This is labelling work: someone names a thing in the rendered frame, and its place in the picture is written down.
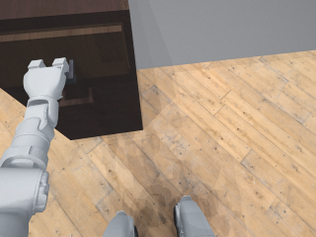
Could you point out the robot right thigh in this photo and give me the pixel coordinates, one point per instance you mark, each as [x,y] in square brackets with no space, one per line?
[191,219]

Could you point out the robot left upper arm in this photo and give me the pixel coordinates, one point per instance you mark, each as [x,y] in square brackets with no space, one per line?
[23,193]

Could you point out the left robot shin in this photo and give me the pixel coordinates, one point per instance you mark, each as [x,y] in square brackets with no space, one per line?
[120,213]

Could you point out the cabinet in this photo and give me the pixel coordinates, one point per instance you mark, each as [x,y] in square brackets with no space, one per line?
[116,98]

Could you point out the left robot forearm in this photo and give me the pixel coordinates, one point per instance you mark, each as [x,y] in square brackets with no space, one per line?
[30,144]

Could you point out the drawer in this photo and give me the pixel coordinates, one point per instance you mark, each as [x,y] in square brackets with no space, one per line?
[98,50]

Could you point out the handle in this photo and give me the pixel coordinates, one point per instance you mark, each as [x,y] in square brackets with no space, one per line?
[77,103]
[70,75]

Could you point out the robot left hand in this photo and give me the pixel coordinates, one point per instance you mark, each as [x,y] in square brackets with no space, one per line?
[46,81]

